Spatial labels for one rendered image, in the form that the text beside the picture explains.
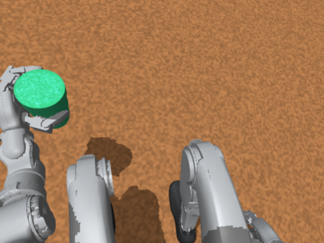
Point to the right robot hand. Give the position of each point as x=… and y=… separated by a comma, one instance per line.
x=262, y=232

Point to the left robot hand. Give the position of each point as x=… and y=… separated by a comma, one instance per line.
x=13, y=114

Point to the cup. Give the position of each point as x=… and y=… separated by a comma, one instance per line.
x=42, y=92

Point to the right robot foot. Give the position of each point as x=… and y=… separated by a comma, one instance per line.
x=175, y=205

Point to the left robot arm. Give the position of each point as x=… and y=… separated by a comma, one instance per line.
x=25, y=216

